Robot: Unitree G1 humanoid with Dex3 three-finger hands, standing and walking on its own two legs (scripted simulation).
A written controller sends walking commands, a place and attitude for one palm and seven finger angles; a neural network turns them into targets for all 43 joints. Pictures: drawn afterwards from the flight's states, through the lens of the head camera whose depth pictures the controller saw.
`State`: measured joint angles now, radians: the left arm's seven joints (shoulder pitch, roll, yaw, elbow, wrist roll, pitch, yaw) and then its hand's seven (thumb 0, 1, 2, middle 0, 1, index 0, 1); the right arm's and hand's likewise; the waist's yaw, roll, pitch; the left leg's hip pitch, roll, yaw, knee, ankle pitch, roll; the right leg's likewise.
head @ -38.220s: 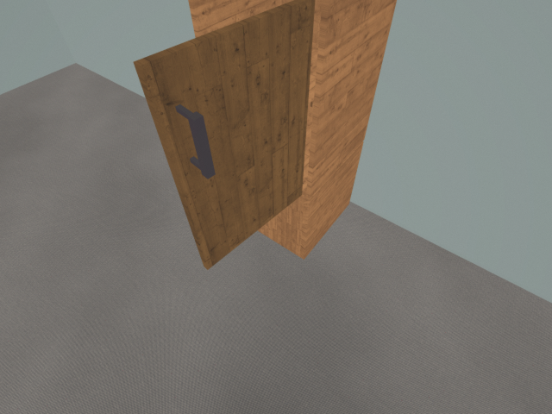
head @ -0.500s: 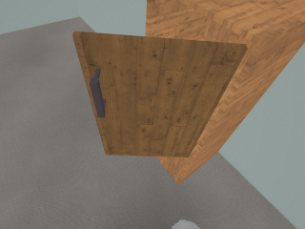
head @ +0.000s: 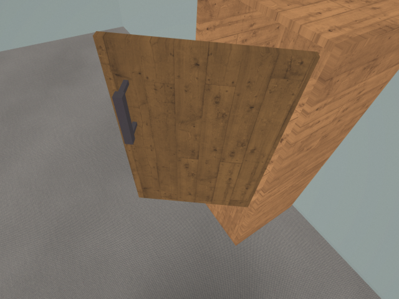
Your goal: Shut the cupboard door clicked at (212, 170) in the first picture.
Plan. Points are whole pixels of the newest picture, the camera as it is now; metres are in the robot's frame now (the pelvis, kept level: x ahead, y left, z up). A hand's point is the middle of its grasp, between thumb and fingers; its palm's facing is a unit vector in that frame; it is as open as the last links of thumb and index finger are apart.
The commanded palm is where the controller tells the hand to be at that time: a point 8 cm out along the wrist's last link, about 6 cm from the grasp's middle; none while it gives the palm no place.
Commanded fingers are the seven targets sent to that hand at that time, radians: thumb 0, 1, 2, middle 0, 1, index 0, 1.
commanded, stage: come to a stop and stand still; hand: left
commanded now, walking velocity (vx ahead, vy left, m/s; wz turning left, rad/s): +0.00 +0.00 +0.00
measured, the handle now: (127, 113) +0.45 +0.20 +0.11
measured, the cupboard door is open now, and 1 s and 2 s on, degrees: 53 53 53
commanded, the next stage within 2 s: none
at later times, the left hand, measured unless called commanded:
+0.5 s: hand out of the picture -0.04 +0.19 -0.16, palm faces +0.02 -0.99 -0.14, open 7.4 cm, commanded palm none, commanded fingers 0.00 0.90 0.90 -0.20 -0.30 -0.20 -0.30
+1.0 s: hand out of the picture -0.12 +0.19 -0.16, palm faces +0.05 -0.99 -0.15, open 7.4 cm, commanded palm none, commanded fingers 0.00 0.90 0.90 -0.20 -0.30 -0.20 -0.30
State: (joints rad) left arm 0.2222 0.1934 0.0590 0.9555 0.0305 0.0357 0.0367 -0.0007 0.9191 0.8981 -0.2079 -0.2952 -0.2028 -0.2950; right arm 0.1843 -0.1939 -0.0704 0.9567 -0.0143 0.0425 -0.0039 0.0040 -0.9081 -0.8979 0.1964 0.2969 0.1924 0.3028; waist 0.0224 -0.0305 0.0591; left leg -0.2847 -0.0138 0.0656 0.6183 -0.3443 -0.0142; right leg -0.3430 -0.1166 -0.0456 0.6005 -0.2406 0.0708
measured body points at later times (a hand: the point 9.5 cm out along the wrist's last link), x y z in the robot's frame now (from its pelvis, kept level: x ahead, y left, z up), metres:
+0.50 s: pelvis -0.03 +0.04 +0.02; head -0.03 +0.06 +0.47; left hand -0.04 +0.25 -0.15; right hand -0.02 -0.19 -0.14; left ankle +0.01 +0.08 -0.72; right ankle -0.06 -0.10 -0.72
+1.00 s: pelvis -0.05 +0.04 +0.02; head -0.04 +0.05 +0.47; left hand -0.12 +0.24 -0.14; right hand -0.07 -0.16 -0.14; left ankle +0.01 +0.08 -0.72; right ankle -0.06 -0.10 -0.72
